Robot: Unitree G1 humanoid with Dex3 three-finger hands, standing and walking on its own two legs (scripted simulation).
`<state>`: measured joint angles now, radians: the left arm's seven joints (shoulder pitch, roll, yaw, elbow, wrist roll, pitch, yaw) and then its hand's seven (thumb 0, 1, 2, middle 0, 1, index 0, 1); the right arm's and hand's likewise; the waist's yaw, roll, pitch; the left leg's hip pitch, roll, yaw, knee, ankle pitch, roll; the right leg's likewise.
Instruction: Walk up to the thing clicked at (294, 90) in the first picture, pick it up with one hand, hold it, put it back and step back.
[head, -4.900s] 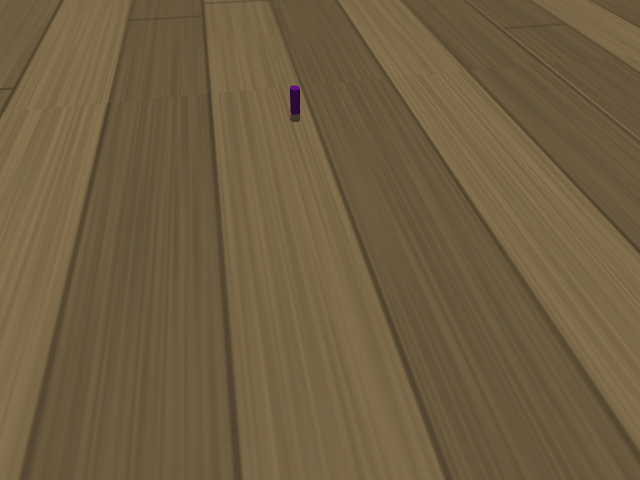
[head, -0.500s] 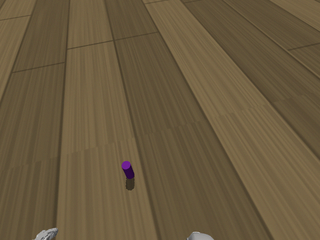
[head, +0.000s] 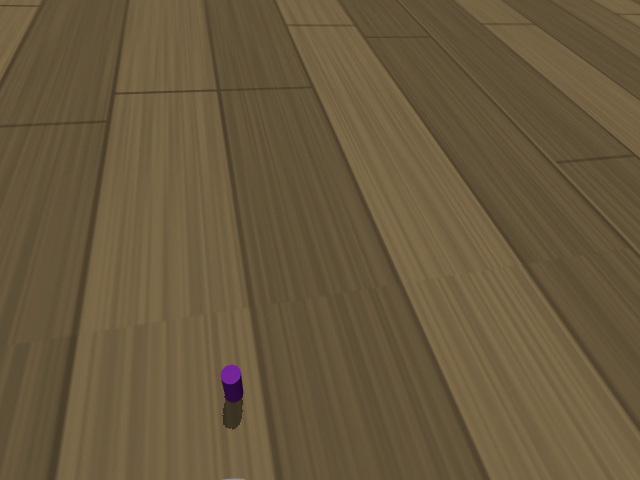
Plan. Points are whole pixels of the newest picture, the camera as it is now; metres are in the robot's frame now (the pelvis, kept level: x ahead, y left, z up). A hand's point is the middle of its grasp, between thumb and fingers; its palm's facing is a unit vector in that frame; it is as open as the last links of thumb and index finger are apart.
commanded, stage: walk up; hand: left
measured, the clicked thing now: (232, 384) +0.48 +0.19 -0.69
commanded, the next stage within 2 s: none
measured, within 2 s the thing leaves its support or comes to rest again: neither
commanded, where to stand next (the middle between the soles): +0.13 -0.01 m, yaw +0 degrees
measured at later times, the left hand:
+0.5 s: hand out of the picture +0.10 +0.24 -0.14, palm faces -0.06 -0.92 -0.38, open 7.4 cm
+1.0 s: hand out of the picture +0.14 +0.23 -0.14, palm faces -0.05 -0.95 -0.31, open 7.4 cm
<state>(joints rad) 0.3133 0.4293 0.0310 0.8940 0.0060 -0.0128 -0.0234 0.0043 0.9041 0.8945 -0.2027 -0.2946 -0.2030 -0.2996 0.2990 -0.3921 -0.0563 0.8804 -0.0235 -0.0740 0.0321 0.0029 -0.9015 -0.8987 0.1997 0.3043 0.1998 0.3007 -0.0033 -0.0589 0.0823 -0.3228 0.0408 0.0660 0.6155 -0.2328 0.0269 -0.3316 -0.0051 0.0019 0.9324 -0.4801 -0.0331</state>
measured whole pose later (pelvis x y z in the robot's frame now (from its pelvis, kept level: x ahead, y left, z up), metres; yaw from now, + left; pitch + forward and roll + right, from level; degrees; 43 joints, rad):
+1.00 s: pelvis +0.05 -0.01 +0.02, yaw -1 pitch -2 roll +0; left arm 0.07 0.35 0.00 1.16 0.00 0.00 -0.02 0.00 0.90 0.89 -0.20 -0.29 -0.20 -0.30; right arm 0.12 -0.36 -0.01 1.16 -0.01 -0.04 0.01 0.00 -0.90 -0.90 0.20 0.30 0.20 0.30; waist -0.01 -0.02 0.05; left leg -0.16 0.02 0.06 0.37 -0.18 0.00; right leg -0.16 -0.03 -0.02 0.36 -0.17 0.02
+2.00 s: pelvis +0.06 -0.01 +0.02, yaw +0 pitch -3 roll +0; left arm 0.08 0.34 0.01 1.16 0.01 0.00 -0.01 0.00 0.90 0.89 -0.20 -0.29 -0.20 -0.30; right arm 0.10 -0.34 -0.01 1.16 -0.01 -0.02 0.01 0.00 -0.90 -0.90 0.20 0.30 0.20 0.30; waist -0.01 0.00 0.04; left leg -0.11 0.01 0.04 0.32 -0.17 0.01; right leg -0.10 -0.04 -0.04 0.30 -0.16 0.03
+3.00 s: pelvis +0.06 -0.01 +0.02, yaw +1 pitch -2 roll +0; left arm 0.12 0.35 -0.01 1.14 0.01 -0.01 -0.01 0.00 0.90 0.89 -0.20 -0.29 -0.20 -0.30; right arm 0.11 -0.35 0.00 1.15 -0.01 -0.01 0.01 0.00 -0.90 -0.90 0.20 0.30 0.20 0.30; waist 0.00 0.00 0.04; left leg -0.12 0.01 0.02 0.32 -0.16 -0.01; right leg -0.10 -0.04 -0.06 0.31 -0.16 0.02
